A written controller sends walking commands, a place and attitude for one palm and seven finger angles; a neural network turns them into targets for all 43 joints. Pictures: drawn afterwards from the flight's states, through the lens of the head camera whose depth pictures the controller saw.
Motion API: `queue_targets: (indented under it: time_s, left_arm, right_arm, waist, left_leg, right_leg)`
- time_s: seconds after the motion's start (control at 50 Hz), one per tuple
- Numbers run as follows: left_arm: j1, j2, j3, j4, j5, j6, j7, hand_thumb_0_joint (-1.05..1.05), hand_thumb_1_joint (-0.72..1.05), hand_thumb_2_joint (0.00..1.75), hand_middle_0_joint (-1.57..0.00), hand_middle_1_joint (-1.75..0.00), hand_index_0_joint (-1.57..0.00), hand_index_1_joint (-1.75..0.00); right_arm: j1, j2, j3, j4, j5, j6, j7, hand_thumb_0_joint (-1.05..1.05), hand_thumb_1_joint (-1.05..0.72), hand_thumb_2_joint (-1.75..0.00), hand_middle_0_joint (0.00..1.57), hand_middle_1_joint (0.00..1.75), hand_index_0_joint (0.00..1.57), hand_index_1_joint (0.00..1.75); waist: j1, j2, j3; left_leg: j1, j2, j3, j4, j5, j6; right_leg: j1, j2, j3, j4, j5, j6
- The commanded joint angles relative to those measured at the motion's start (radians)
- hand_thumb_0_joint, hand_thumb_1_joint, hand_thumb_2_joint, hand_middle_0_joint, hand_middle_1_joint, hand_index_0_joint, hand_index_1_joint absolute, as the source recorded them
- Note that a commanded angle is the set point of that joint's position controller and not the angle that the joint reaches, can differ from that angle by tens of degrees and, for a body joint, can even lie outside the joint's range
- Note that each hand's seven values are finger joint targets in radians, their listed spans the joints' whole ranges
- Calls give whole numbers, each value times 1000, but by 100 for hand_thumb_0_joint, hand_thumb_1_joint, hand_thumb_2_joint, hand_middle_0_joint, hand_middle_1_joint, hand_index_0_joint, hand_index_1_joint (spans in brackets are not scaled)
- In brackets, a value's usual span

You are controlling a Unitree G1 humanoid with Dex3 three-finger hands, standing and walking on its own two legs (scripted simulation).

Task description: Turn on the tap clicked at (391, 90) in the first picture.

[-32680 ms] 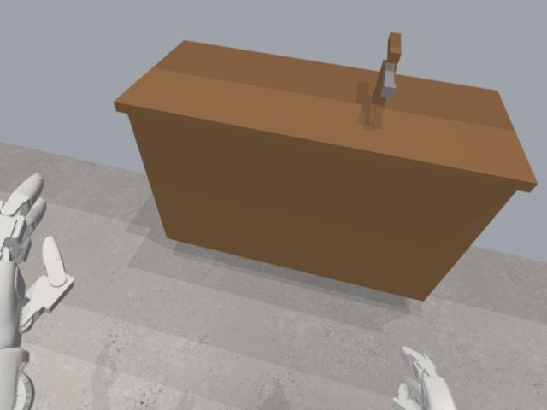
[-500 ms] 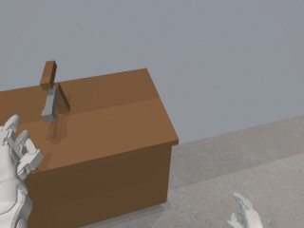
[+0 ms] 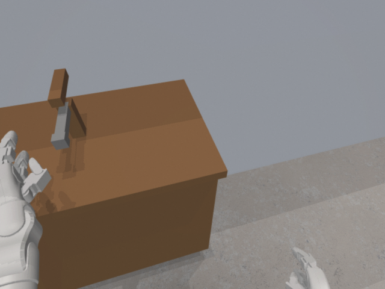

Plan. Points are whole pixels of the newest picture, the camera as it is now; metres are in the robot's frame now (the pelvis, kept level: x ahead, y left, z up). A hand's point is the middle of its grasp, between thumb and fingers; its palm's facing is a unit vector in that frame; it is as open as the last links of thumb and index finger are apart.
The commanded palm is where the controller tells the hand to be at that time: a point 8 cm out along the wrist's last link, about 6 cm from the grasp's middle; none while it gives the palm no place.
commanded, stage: reach beside the lever's end, fingers flat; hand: left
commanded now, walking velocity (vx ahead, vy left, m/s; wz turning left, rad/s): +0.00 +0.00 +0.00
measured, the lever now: (60, 140) +0.38 +0.34 +0.09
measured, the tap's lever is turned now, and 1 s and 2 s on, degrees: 0 0 3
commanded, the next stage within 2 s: push the lever round in 1.18 s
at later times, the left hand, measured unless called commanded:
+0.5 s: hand (43, 154) +0.34 +0.36 +0.10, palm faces +0.60 -0.79 -0.11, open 7.8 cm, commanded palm +0.30 +0.40 +0.10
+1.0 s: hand (41, 154) +0.35 +0.37 +0.08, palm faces +0.59 -0.80 -0.11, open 7.8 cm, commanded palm +0.30 +0.40 +0.09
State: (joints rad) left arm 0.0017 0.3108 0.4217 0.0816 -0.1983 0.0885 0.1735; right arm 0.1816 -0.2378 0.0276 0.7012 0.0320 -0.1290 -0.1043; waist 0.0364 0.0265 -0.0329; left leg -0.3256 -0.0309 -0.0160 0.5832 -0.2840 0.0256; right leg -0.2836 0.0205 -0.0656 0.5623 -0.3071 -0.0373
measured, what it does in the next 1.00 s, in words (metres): stands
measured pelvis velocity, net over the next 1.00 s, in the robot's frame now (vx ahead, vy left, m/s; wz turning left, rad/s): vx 0.02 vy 0.02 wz -0.02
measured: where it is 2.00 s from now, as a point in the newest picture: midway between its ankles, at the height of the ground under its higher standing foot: outside the picture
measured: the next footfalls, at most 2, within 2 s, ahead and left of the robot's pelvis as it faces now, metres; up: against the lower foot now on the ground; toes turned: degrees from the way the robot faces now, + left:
none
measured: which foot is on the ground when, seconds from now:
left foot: down 0.00-1.00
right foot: down 0.00-1.00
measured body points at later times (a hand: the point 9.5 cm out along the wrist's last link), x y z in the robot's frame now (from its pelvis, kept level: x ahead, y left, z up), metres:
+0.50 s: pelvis +0.00 +0.00 -0.01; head +0.04 -0.01 +0.44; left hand +0.30 +0.40 +0.11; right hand +0.11 -0.28 -0.11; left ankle +0.01 +0.10 -0.73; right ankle -0.01 -0.09 -0.73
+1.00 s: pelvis +0.02 +0.02 -0.01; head +0.06 +0.03 +0.44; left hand +0.31 +0.41 +0.09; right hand +0.12 -0.25 -0.11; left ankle +0.01 +0.10 -0.73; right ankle -0.01 -0.09 -0.73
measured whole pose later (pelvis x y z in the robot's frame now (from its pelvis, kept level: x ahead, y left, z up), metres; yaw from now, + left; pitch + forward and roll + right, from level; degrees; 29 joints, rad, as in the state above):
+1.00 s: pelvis +0.02 +0.02 -0.01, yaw -1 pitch +8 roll -2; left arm -0.20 0.44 0.58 0.49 -0.16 -0.13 0.04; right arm 0.30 -0.26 -0.01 0.68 0.02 -0.06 -0.07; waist -0.02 0.02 -0.08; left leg -0.47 -0.02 0.00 0.68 -0.35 0.05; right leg -0.41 0.03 -0.05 0.61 -0.34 -0.01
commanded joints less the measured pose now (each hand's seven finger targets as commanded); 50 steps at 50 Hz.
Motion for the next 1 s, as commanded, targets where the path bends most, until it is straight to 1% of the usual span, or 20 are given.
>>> queue_targets:
  time_s: [0.0,0.06,0.14,0.16,0.2,0.24,0.26,0.36,0.38,0.4,0.48,0.5,0.56,0.6,0.66,0.72,0.78,0.86,0.9,0.98]
  left_arm:
    - [-326,287,88,-166,21,-129,-7,0,90,90,-16,-19,-16,-19]
    - [-411,295,67,-72,13,-148,-41,0,90,90,-16,-18,-16,-18]
    - [-473,347,85,21,12,-156,-69,0,90,90,-16,-17,-16,-17]
    - [-465,377,117,53,10,-157,-73,0,90,90,-16,-17,-16,-17]
    - [-474,432,165,76,14,-171,-74,0,90,90,-15,-16,-15,-16]
    - [-482,421,156,100,15,-185,-76,0,90,90,-15,-16,-15,-16]
    - [-490,454,182,111,18,-196,-75,0,90,90,-15,-15,-15,-15]
    - [-464,506,228,222,23,-219,-96,0,90,90,-15,-15,-15,-15]
    - [-486,491,207,229,23,-222,-107,0,90,90,-15,-15,-15,-15]
    - [-481,518,232,264,26,-224,-112,0,90,90,-15,-15,-15,-15]
    - [-588,549,221,329,24,-252,-153,0,90,90,-15,-15,-15,-15]
    - [-601,581,246,344,31,-264,-155,0,90,90,-15,-15,-15,-15]
    - [-649,566,214,349,34,-302,-177,0,90,90,-15,-15,-15,-15]
    - [-626,586,232,320,38,-325,-184,0,90,90,-15,-15,-15,-15]
    - [-604,526,191,279,28,-336,-185,0,90,90,-15,-15,-15,-15]
    - [-538,517,213,333,16,-308,-175,0,90,90,-15,-15,-15,-15]
    - [-471,532,248,362,8,-264,-170,0,90,90,-15,-15,-15,-15]
    - [-445,531,253,245,31,-267,-136,0,90,90,-15,-15,-15,-15]
    - [-478,516,236,144,47,-299,-116,0,90,90,-15,-15,-15,-15]
    - [-421,438,203,127,24,-311,-120,0,90,90,-15,-15,-15,-15]
  right_arm:
    - [-84,-142,-46,-117,3,-48,-19,0,-90,-90,20,30,20,30]
    - [-72,-155,-48,-110,10,-50,-26,0,-90,-90,20,30,20,30]
    - [-44,-167,-49,-104,13,-52,-33,0,-90,-90,20,30,20,30]
    - [-34,-171,-53,-102,11,-50,-32,0,-90,-90,20,30,20,30]
    - [-20,-172,-56,-100,8,-43,-31,0,-90,-90,20,30,20,30]
    - [-7,-170,-58,-109,6,-39,-22,0,-90,-90,20,30,20,30]
    - [3,-172,-61,-106,4,-37,-20,0,-90,-90,20,30,20,30]
    - [39,-182,-68,-108,5,-13,-9,0,-90,-90,20,30,20,30]
    - [44,-182,-67,-112,5,-10,-8,0,-90,-90,20,30,20,30]
    - [57,-185,-68,-102,7,-4,-8,0,-90,-90,20,30,20,30]
    - [84,-201,-72,-96,8,3,-11,0,-90,-90,20,30,20,30]
    - [92,-201,-71,-88,7,9,-13,0,-90,-90,20,30,20,30]
    - [109,-205,-77,-86,3,8,-8,0,-90,-90,20,30,20,30]
    - [118,-204,-81,-83,2,16,-5,0,-90,-90,20,30,20,30]
    - [123,-201,-87,-93,-1,15,1,0,-90,-90,20,30,20,30]
    - [128,-204,-87,-92,2,25,2,0,-90,-90,20,30,20,30]
    - [121,-208,-87,-113,5,32,3,0,-90,-90,20,30,20,30]
    - [109,-196,-88,-137,-1,37,14,0,-90,-90,20,30,20,30]
    - [106,-187,-89,-131,-7,37,18,0,-90,-90,20,30,20,30]
    - [102,-185,-96,-121,-11,29,22,0,-90,-90,20,30,20,30]
  waist:
    - [-21,71,-157]
    - [-45,41,-151]
    - [-48,40,-179]
    - [-38,21,-203]
    - [-27,42,-232]
    - [-31,43,-258]
    - [-27,51,-269]
    - [-26,37,-247]
    - [-36,42,-242]
    - [-35,35,-224]
    - [-69,24,-227]
    - [-66,48,-216]
    - [-78,67,-279]
    - [-63,125,-333]
    - [-60,155,-377]
    - [-55,72,-321]
    - [-33,9,-282]
    - [-19,94,-305]
    - [-27,149,-312]
    - [-40,119,-309]
  left_leg:
    - [88,12,-44,-69,172,-14]
    - [60,9,-46,-66,110,-4]
    - [47,5,-46,-57,104,2]
    - [38,4,-45,-54,118,2]
    - [34,2,-38,-39,153,4]
    - [28,0,-34,-29,175,5]
    - [24,2,-35,-26,190,4]
    - [-32,1,-21,-7,207,10]
    - [-31,1,-20,-4,210,12]
    - [-42,4,-20,-1,203,13]
    - [-62,3,-19,21,177,20]
    - [-68,5,-21,24,174,20]
    - [-36,5,-26,39,192,20]
    - [4,12,-32,47,249,14]
    - [74,19,-51,46,316,3]
    - [30,23,-55,33,311,3]
    - [-25,19,-50,16,299,4]
    - [29,27,-54,18,386,-9]
    - [94,44,-77,27,474,-26]
    - [126,53,-93,31,484,-40]
  right_leg:
    - [-10,-3,37,-73,154,5]
    - [-32,-5,41,-76,113,8]
    - [-30,-7,45,-74,120,9]
    - [-13,-7,45,-70,137,11]
    - [7,-7,50,-62,176,12]
    - [19,-8,50,-50,209,16]
    - [25,-7,51,-42,225,15]
    - [26,-5,55,-29,265,20]
    - [14,-5,55,-27,270,22]
    - [6,-3,54,-30,262,21]
    - [-40,0,61,-22,240,27]
    - [-50,0,62,-21,228,24]
    - [-62,4,62,-8,228,22]
    - [-49,7,60,5,257,15]
    - [-68,12,50,9,261,12]
    - [-59,12,40,3,265,15]
    - [-31,11,31,1,279,18]
    - [-35,14,33,10,288,14]
    - [-64,16,31,17,278,11]
    - [-98,22,26,16,249,14]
